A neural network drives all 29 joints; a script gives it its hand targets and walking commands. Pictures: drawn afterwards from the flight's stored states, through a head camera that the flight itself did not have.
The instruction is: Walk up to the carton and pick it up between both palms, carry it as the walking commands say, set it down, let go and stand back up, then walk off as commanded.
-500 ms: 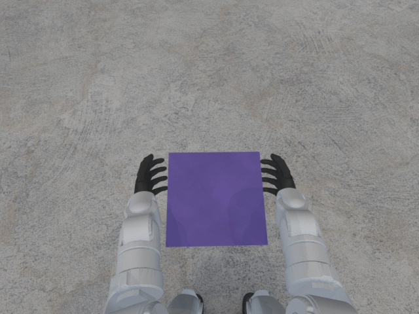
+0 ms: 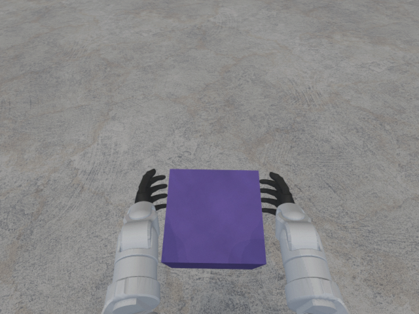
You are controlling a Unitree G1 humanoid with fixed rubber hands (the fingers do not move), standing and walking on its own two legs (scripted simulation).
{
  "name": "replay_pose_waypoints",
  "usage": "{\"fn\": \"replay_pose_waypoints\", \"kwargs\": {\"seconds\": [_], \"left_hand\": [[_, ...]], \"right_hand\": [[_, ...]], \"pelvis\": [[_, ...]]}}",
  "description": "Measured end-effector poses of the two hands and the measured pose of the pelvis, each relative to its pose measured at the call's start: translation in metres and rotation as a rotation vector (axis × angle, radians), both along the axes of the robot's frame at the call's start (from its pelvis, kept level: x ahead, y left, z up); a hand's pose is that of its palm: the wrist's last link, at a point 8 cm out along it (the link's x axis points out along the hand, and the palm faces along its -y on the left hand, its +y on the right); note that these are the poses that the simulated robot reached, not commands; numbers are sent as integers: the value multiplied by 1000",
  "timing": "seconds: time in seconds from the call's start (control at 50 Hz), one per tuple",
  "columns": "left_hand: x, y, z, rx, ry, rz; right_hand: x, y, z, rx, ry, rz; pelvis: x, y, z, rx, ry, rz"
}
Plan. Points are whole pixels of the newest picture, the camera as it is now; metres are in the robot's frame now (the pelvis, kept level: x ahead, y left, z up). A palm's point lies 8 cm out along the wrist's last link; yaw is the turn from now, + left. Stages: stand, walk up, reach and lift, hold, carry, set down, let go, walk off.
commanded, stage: reach and lift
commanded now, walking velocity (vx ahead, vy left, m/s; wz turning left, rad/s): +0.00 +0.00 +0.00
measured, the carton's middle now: (213, 221) +0.33 +0.04 -0.07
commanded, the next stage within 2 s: hold in 1.72 s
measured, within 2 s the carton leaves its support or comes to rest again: neither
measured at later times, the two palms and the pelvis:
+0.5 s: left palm (145, 200) +0.30 +0.16 +0.07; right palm (297, 203) +0.31 -0.12 +0.06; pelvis +0.00 +0.00 +0.00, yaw +0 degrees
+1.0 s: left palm (152, 198) +0.31 +0.15 +0.06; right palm (302, 206) +0.31 -0.13 +0.06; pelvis +0.01 +0.01 +0.01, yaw +0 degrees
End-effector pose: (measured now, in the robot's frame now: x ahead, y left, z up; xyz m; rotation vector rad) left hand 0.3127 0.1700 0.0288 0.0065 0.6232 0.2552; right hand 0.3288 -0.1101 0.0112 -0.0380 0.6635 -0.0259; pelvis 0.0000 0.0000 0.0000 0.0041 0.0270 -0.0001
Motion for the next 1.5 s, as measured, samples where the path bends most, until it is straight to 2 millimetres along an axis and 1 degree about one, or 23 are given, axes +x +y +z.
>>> {"fn": "replay_pose_waypoints", "kwargs": {"seconds": [0.28,0.4,0.7,1.1,1.3,1.5], "left_hand": [[-9,-4,34,11,-7,-15],[-10,-8,42,12,3,-23],[-6,-21,37,18,28,-82],[-1,-20,32,3,34,-130],[-4,-18,31,6,37,-141],[-12,-18,31,12,35,-147]], "right_hand": [[-11,-4,40,-17,-22,-2],[-14,-8,50,-26,-19,-17],[-21,-20,48,-31,-6,-73],[-23,-22,45,-34,-2,-96],[-29,-20,43,-32,1,-92],[-36,-21,44,-34,-2,-87]], "pelvis": [[2,1,4,1,-131,-8],[1,1,5,1,-169,-7],[1,3,5,-4,-173,-1],[8,12,5,-9,-161,-3],[8,16,5,-8,-162,-6],[3,15,5,-6,-171,-7]]}}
